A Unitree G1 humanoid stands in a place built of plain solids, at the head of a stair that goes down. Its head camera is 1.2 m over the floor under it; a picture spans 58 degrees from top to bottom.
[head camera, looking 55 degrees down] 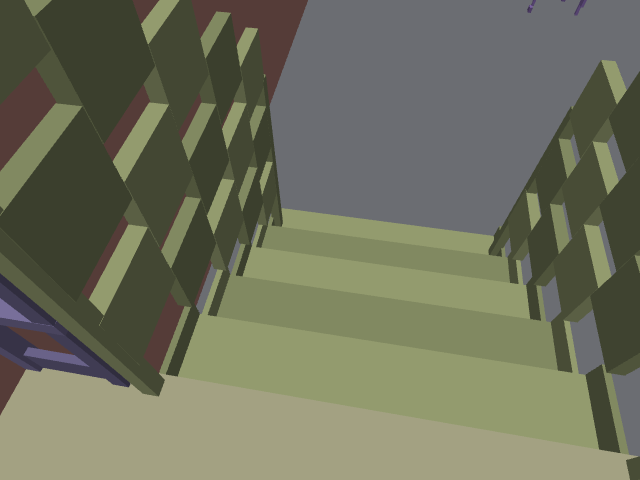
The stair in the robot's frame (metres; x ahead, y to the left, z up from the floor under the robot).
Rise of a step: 0.17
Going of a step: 0.26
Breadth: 1.32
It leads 10 degrees to the right of straight ahead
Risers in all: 6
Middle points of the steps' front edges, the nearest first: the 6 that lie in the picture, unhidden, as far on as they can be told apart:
0.29 -0.17 0.00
0.54 -0.21 -0.17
0.80 -0.26 -0.35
1.06 -0.30 -0.52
1.32 -0.34 -0.69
1.58 -0.39 -0.87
